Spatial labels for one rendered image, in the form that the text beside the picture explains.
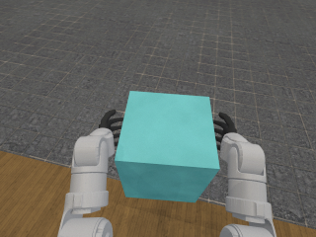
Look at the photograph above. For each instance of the left robot hand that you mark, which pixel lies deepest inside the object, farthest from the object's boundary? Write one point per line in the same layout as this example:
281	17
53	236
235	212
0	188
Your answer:
106	122

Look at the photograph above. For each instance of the carton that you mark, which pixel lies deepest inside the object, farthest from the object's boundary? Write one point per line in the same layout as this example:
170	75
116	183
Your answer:
167	147

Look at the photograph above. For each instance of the right robot hand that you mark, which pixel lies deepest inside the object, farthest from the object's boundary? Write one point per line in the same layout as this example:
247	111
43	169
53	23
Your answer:
228	127

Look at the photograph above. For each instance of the left robot upper arm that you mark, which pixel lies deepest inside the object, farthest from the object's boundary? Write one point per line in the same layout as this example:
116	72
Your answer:
87	227

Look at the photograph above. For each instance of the right robot forearm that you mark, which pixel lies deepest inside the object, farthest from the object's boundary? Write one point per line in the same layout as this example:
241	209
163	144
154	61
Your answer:
246	174

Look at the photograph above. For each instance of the right robot upper arm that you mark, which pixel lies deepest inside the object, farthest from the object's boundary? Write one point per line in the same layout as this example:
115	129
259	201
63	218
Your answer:
238	230

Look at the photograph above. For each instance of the left robot forearm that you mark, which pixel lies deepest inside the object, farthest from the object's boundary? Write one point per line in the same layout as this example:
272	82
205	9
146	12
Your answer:
88	183

